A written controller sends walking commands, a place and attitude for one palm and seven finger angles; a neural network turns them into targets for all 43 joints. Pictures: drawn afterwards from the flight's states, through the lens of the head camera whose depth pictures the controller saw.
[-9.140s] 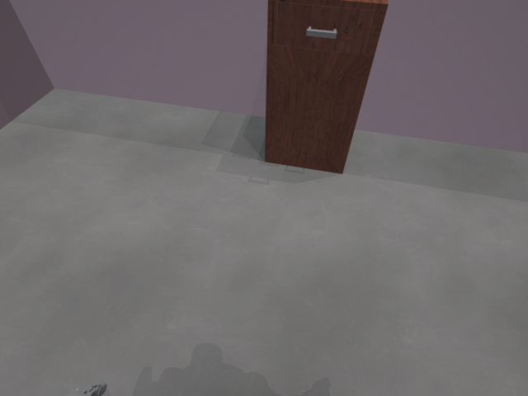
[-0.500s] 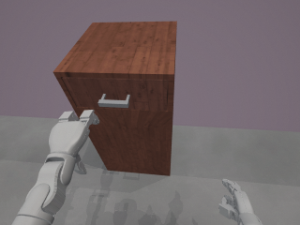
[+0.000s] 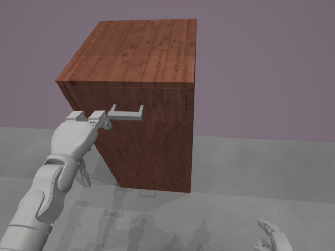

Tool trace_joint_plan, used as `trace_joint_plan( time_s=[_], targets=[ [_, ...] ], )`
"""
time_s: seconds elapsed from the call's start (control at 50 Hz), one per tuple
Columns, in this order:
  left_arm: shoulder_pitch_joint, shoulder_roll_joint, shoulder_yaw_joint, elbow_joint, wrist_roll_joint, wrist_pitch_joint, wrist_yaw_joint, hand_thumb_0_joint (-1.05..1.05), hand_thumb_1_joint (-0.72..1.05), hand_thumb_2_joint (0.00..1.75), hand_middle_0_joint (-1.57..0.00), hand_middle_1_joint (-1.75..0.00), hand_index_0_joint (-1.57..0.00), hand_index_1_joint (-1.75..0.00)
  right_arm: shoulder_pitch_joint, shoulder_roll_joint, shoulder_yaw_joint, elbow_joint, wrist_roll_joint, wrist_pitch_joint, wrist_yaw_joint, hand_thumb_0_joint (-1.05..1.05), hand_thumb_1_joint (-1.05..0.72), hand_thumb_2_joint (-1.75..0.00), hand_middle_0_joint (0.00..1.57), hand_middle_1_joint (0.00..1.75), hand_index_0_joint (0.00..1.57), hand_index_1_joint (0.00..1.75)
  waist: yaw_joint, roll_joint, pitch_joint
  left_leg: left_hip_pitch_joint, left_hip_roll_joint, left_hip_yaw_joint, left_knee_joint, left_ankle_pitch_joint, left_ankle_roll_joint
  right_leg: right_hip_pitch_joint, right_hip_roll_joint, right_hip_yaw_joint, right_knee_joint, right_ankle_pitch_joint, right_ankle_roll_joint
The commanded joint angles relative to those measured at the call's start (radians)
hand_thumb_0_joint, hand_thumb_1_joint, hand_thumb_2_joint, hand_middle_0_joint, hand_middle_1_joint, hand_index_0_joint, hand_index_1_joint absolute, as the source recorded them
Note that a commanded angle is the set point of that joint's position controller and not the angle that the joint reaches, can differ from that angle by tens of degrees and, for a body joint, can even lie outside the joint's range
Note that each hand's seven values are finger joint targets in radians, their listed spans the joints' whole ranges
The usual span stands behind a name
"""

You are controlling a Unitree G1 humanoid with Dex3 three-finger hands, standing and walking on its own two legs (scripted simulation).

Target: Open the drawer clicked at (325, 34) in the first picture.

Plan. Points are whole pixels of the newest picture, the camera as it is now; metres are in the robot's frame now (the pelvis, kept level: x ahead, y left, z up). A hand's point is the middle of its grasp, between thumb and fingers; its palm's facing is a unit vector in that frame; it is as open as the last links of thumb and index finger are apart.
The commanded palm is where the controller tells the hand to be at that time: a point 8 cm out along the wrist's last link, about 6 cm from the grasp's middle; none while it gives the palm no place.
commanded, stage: raise the hand with hooked fingers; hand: left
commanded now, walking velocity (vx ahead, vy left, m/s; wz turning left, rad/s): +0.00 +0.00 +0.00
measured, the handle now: (126, 111) +0.53 +0.23 -0.02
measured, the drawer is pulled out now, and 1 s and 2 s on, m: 0.00 0.00 0.00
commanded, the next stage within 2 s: move the hooked fingers above the handle in 0.10 s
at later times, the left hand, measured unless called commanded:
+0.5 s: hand (91, 145) +0.32 +0.24 +0.08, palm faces +0.03 -0.05 -1.00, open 13.8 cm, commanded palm +0.31 +0.24 +0.14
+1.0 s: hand (110, 127) +0.40 +0.22 +0.06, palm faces +0.00 -0.02 -1.00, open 13.8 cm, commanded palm +0.38 +0.23 +0.12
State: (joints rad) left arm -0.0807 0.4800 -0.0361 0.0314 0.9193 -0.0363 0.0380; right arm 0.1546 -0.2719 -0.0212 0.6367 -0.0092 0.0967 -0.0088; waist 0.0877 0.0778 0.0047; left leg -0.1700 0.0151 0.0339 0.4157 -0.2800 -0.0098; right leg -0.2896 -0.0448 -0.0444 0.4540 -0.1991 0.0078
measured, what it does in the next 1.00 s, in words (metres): stands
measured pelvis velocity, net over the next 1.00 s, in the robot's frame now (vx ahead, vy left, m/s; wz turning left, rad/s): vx -0.01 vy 0.00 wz -0.01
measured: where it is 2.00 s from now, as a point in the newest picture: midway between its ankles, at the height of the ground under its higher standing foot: outside the picture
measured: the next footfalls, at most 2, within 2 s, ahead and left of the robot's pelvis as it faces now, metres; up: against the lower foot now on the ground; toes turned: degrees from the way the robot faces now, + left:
none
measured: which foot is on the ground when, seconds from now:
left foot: down 0.00-1.00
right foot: down 0.00-1.00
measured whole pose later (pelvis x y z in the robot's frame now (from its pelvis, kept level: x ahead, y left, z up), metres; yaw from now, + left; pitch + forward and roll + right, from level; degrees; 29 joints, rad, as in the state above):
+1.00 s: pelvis -0.01 +0.00 -0.01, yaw -1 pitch +7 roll +1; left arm -0.49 0.45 -0.08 0.58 1.02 -0.06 0.17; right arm 0.24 -0.26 -0.05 0.68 0.01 0.09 -0.03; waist 0.02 0.05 -0.04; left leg -0.32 0.02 0.04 0.50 -0.30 -0.01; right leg -0.45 -0.04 -0.03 0.53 -0.22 0.00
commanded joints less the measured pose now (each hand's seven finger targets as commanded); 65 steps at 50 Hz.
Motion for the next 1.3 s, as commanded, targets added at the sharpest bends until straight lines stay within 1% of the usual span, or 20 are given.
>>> trace_joint_plan(
  time_s=[0.0, 0.16, 0.24, 0.3, 0.36, 0.42, 0.5, 0.62, 0.72, 0.76, 0.8, 0.86, 0.92, 0.96, 1.0, 1.04, 1.08, 1.14, 1.2, 1.28],
  targets=[
    [-0.288, 0.211, 0.161, -0.18, 0.014, 0.0, 0.096, 0.0, -0.5, 0.3, -0.3, -1.2, -0.3, -1.2, -0.123, -0.085, -0.032, -0.149, 0.009, -0.049, -0.008, 0.0, -0.9, -0.9, 0.2, 0.3, 0.2, 0.3, 0.009, -0.047, -0.273, -0.043, -0.049, 0.005, -0.034, 0.354, 0.021, 0.227, 0.037, 0.011, -0.008, 0.256, -0.047],
    [-0.308, 0.195, 0.11, -0.179, 0.022, 0.049, 0.076, 0.0, -0.5, 0.3, -0.3, -1.2, -0.3, -1.2, -0.147, -0.088, -0.024, -0.151, 0.011, -0.045, -0.013, 0.0, -0.9, -0.9, 0.2, 0.3, 0.2, 0.3, 0.003, -0.036, -0.282, -0.028, -0.048, 0.001, -0.05, 0.315, 0.022, 0.234, 0.037, 0.008, -0.019, 0.204, -0.046],
    [-0.356, 0.163, 0.077, -0.127, 0.018, 0.044, 0.056, 0.0, -0.5, 0.3, -0.3, -1.2, -0.3, -1.2, -0.138, -0.087, -0.021, -0.145, 0.013, -0.042, -0.018, 0.0, -0.9, -0.9, 0.2, 0.3, 0.2, 0.3, -0.016, -0.08, -0.224, -0.045, -0.045, 0.002, -0.054, 0.274, 0.023, 0.193, 0.043, 0.004, -0.032, 0.172, -0.043],
    [-0.378, 0.211, 0.115, -0.087, 0.029, 0.028, 0.06, 0.0, -0.5, 0.3, -0.3, -1.2, -0.3, -1.2, -0.123, -0.088, -0.02, -0.138, 0.009, -0.043, -0.026, 0.0, -0.9, -0.9, 0.2, 0.3, 0.2, 0.3, -0.004, -0.094, -0.254, -0.051, -0.05, 0.005, -0.048, 0.276, 0.027, 0.213, 0.039, 0.008, -0.026, 0.185, -0.043],
    [-0.458, 0.174, 0.069, -0.049, 0.036, 0.015, 0.065, 0.0, -0.5, 0.3, -0.3, -1.2, -0.3, -1.2, -0.117, -0.082, -0.02, -0.132, 0.012, -0.046, -0.027, 0.0, -0.9, -0.9, 0.2, 0.3, 0.2, 0.3, -0.02, -0.064, -0.239, -0.057, -0.051, 0.008, -0.045, 0.244, 0.024, 0.18, 0.038, 0.009, -0.029, 0.148, -0.042],
    [-0.478, 0.197, 0.091, -0.029, 0.045, -0.001, 0.079, 0.0, -0.5, 0.3, -0.3, -1.2, -0.3, -1.2, -0.103, -0.082, -0.027, -0.129, 0.01, -0.05, -0.029, 0.0, -0.9, -0.9, 0.2, 0.3, 0.2, 0.3, -0.013, -0.053, -0.29, -0.049, -0.054, 0.007, -0.031, 0.282, 0.024, 0.193, 0.04, 0.009, -0.013, 0.186, -0.046],
    [-0.537, 0.183, 0.071, 0.069, 0.05, -0.002, 0.088, 0.0, -0.5, 0.3, -0.3, -1.2, -0.3, -1.2, -0.081, -0.085, -0.03, -0.118, 0.015, -0.051, -0.034, 0.0, -0.9, -0.9, 0.2, 0.3, 0.2, 0.3, -0.027, -0.067, -0.263, -0.079, -0.054, 0.009, -0.026, 0.252, 0.024, 0.161, 0.041, 0.006, -0.012, 0.161, -0.045],
    [-0.658, 0.214, 0.079, 0.163, 0.068, -0.017, 0.103, 0.0, -0.5, 0.3, -0.3, -1.2, -0.3, -1.2, -0.038, -0.095, -0.042, -0.104, 0.017, -0.053, -0.041, 0.0, -0.9, -0.9, 0.2, 0.3, 0.2, 0.3, -0.038, -0.057, -0.315, -0.089, -0.056, 0.011, -0.007, 0.251, 0.028, 0.152, 0.041, 0.011, 0.004, 0.165, -0.047],
    [-0.673, 0.172, 0.051, 0.218, 0.068, -0.026, 0.121, 0.0, -0.5, 0.3, -0.3, -1.2, -0.3, -1.2, -0.003, -0.098, -0.052, -0.103, 0.018, -0.049, -0.035, 0.0, -0.9, -0.9, 0.2, 0.3, 0.2, 0.3, -0.045, -0.079, -0.339, -0.106, -0.054, 0.006, 0.011, 0.3, 0.027, 0.143, 0.044, 0.004, 0.032, 0.217, -0.048],
    [-0.68, 0.21, 0.087, 0.26, 0.074, -0.024, 0.132, 0.0, -0.5, 0.3, -0.3, -1.2, -0.3, -1.2, 0.007, -0.105, -0.056, -0.1, 0.02, -0.047, -0.036, 0.0, -0.9, -0.9, 0.2, 0.3, 0.2, 0.3, -0.039, -0.088, -0.342, -0.127, -0.053, 0.011, 0.013, 0.281, 0.03, 0.146, 0.043, 0.009, 0.035, 0.203, -0.047],
    [-0.73, 0.182, 0.056, 0.29, 0.084, -0.018, 0.143, 0.0, -0.5, 0.3, -0.3, -1.2, -0.3, -1.2, 0.016, -0.105, -0.057, -0.095, 0.022, -0.044, -0.035, 0.0, -0.9, -0.9, 0.2, 0.3, 0.2, 0.3, -0.052, -0.09, -0.334, -0.134, -0.052, 0.013, 0.015, 0.272, 0.031, 0.125, 0.042, 0.009, 0.037, 0.2, -0.046],
    [-0.761, 0.235, 0.098, 0.305, 0.098, -0.022, 0.161, 0.0, -0.5, 0.3, -0.3, -1.2, -0.3, -1.2, 0.032, -0.109, -0.063, -0.094, 0.02, -0.043, -0.037, 0.0, -0.9, -0.9, 0.2, 0.3, 0.2, 0.3, -0.044, -0.077, -0.397, -0.141, -0.056, 0.015, 0.026, 0.289, 0.035, 0.16, 0.042, 0.017, 0.052, 0.223, -0.047],
    [-0.799, 0.193, 0.061, 0.35, 0.097, -0.019, 0.171, 0.0, -0.5, 0.3, -0.3, -1.2, -0.3, -1.2, 0.052, -0.108, -0.068, -0.084, 0.021, -0.043, -0.035, 0.0, -0.9, -0.9, 0.2, 0.3, 0.2, 0.3, -0.063, -0.071, -0.398, -0.138, -0.053, 0.019, 0.041, 0.3, 0.037, 0.133, 0.044, 0.016, 0.061, 0.244, -0.046],
    [-0.779, 0.238, 0.106, 0.397, 0.1, -0.018, 0.175, 0.0, -0.5, 0.3, -0.3, -1.2, -0.3, -1.2, 0.062, -0.113, -0.07, -0.083, 0.022, -0.041, -0.036, 0.0, -0.9, -0.9, 0.2, 0.3, 0.2, 0.3, -0.055, -0.095, -0.397, -0.162, -0.054, 0.018, 0.043, 0.301, 0.04, 0.146, 0.046, 0.015, 0.066, 0.25, -0.046],
    [-0.845, 0.223, 0.079, 0.417, 0.103, -0.022, 0.177, 0.0, -0.5, 0.3, -0.3, -1.2, -0.3, -1.2, 0.072, -0.114, -0.07, -0.074, 0.022, -0.04, -0.039, 0.0, -0.9, -0.9, 0.2, 0.3, 0.2, 0.3, -0.076, -0.096, -0.387, -0.168, -0.054, 0.022, 0.049, 0.285, 0.043, 0.124, 0.043, 0.016, 0.065, 0.249, -0.042],
    [-0.836, 0.24, 0.098, 0.429, 0.111, -0.027, 0.18, 0.0, -0.5, 0.3, -0.3, -1.2, -0.3, -1.2, 0.08, -0.116, -0.075, -0.077, 0.019, -0.039, -0.038, 0.0, -0.9, -0.9, 0.2, 0.3, 0.2, 0.3, -0.068, -0.089, -0.422, -0.17, -0.058, 0.021, 0.06, 0.316, 0.043, 0.141, 0.047, 0.018, 0.076, 0.276, -0.044],
    [-0.862, 0.181, 0.044, 0.46, 0.11, -0.031, 0.181, 0.0, -0.5, 0.3, -0.3, -1.2, -0.3, -1.2, 0.093, -0.112, -0.076, -0.07, 0.021, -0.038, -0.034, 0.0, -0.9, -0.9, 0.2, 0.3, 0.2, 0.3, -0.085, -0.069, -0.398, -0.165, -0.054, 0.021, 0.066, 0.305, 0.042, 0.097, 0.047, 0.013, 0.079, 0.263, -0.045],
    [-0.958, 0.181, 0.032, 0.488, 0.121, -0.043, 0.188, 0.0, -0.5, 0.3, -0.3, -1.2, -0.3, -1.2, 0.116, -0.114, -0.081, -0.056, 0.016, -0.037, -0.036, 0.0, -0.9, -0.9, 0.2, 0.3, 0.2, 0.3, -0.113, -0.091, -0.409, -0.16, -0.054, 0.016, 0.083, 0.301, 0.046, 0.068, 0.05, 0.012, 0.081, 0.255, -0.042],
    [-0.95, 0.209, 0.065, 0.511, 0.125, -0.056, 0.202, 0.0, -0.5, 0.3, -0.3, -1.2, -0.3, -1.2, 0.134, -0.113, -0.085, -0.054, 0.012, -0.034, -0.035, 0.0, -0.9, -0.9, 0.2, 0.3, 0.2, 0.3, -0.096, -0.074, -0.466, -0.159, -0.055, 0.018, 0.098, 0.338, 0.045, 0.089, 0.049, 0.015, 0.102, 0.299, -0.044],
    [-1.006, 0.21, 0.058, 0.609, 0.141, -0.048, 0.226, 0.0, -0.5, 0.3, -0.3, -1.2, -0.3, -1.2, 0.145, -0.116, -0.081, -0.04, 0.012, -0.028, -0.032, 0.0, -0.9, -0.9, 0.2, 0.3, 0.2, 0.3, -0.116, -0.077, -0.41, -0.205, -0.055, 0.018, 0.101, 0.293, 0.042, 0.039, 0.05, 0.012, 0.104, 0.257, -0.044]
  ],
)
